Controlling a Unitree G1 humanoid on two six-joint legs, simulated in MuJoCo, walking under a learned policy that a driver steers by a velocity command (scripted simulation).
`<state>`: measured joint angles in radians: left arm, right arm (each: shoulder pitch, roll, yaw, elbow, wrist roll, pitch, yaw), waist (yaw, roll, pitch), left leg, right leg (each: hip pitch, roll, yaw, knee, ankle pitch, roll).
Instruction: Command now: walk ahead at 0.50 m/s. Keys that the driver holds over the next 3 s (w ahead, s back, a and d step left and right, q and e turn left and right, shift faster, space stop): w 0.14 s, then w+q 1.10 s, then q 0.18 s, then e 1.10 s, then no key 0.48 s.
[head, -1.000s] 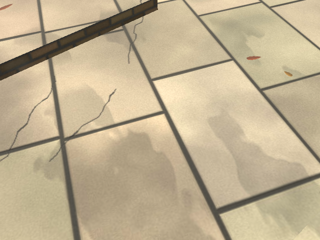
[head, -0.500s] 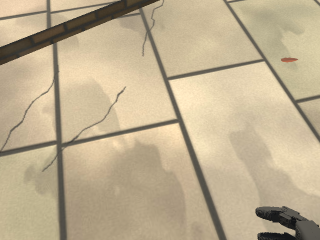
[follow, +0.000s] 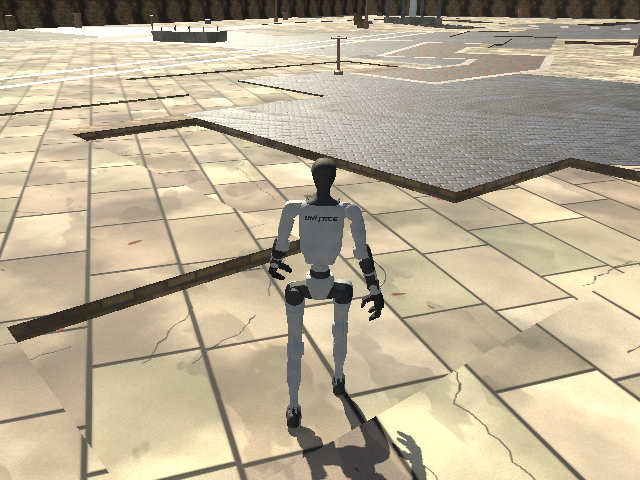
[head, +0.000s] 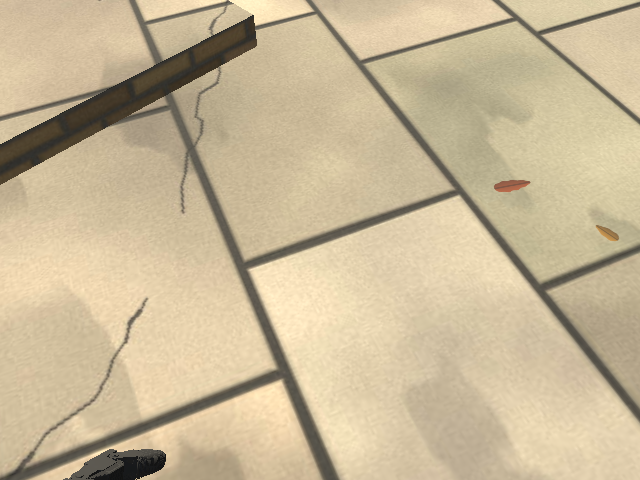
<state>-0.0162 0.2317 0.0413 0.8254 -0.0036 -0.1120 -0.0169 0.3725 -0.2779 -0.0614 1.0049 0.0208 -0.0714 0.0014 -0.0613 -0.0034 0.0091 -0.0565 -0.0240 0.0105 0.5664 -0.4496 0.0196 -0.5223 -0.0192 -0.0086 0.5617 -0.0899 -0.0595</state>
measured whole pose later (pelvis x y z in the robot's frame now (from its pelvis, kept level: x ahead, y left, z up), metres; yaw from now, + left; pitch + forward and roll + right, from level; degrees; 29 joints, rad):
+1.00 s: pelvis +0.57 +0.09 +0.01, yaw +26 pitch +3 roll +1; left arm 0.00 0.27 0.05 0.73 0.00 -0.13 -0.02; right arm 0.37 -0.28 -0.09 0.79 0.03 -0.04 -0.02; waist -0.09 -0.03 0.00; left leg -0.07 -0.11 -0.20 0.45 -0.40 0.06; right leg -0.50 0.00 0.07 0.45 -0.01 0.01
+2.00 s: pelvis +0.82 +0.23 +0.01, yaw +30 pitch +1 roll +3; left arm 0.22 0.29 0.07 0.79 0.01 0.05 0.01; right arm 0.09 -0.29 -0.09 0.78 0.00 0.03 -0.04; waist 0.03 0.01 0.02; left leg -0.41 0.07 0.15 0.69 -0.37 -0.02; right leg -0.31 -0.04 -0.03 0.63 -0.37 -0.04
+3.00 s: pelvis +0.83 +0.23 +0.02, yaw +6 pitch -1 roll +0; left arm 0.16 0.24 0.02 0.67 0.02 0.01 0.00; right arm 0.17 -0.29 -0.03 0.86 -0.01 0.00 -0.01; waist -0.03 0.03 0.03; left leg -0.20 0.06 0.00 0.49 -0.28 -0.06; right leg -0.22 0.03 0.03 0.51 -0.29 -0.02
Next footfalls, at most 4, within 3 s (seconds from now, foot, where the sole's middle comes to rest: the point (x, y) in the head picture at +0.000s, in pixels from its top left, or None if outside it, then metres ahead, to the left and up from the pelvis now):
0.54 left None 0.46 0.16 -0.76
1.02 right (299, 340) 0.79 0.06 -0.76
1.50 left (148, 338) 0.82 0.41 -0.76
1.96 right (251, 302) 0.90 0.17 -0.76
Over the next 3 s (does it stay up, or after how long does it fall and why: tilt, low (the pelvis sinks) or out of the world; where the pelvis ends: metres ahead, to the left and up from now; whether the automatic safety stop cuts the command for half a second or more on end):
stays up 0.83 0.23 0.02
